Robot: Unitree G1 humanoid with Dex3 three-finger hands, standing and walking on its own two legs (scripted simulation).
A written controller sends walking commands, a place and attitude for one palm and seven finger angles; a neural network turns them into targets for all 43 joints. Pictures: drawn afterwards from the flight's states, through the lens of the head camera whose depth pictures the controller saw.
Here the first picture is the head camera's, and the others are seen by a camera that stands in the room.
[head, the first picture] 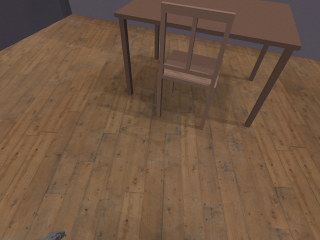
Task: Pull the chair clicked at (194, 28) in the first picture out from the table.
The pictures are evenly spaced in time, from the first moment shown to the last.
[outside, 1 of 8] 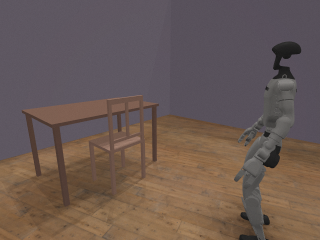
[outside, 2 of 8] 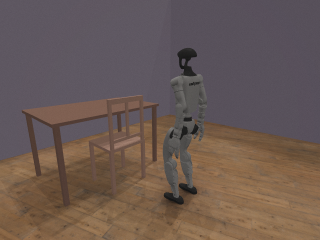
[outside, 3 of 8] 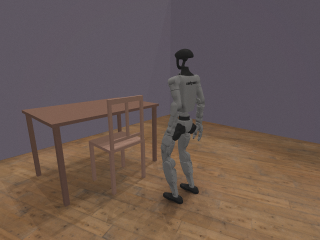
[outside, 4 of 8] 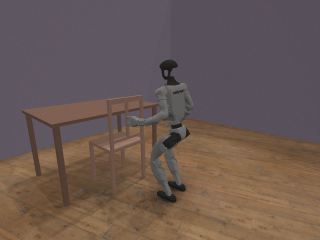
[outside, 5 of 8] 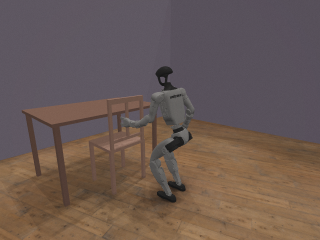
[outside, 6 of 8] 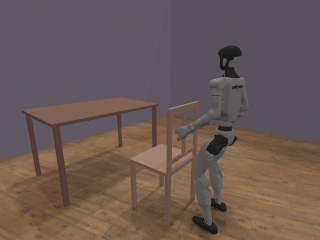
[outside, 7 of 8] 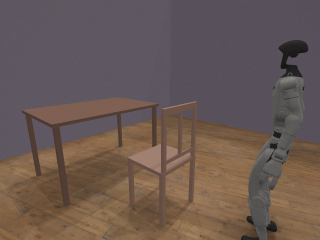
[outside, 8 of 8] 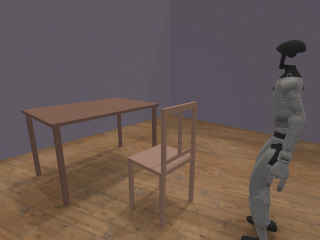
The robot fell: no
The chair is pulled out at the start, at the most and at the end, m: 0.00 0.62 0.60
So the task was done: yes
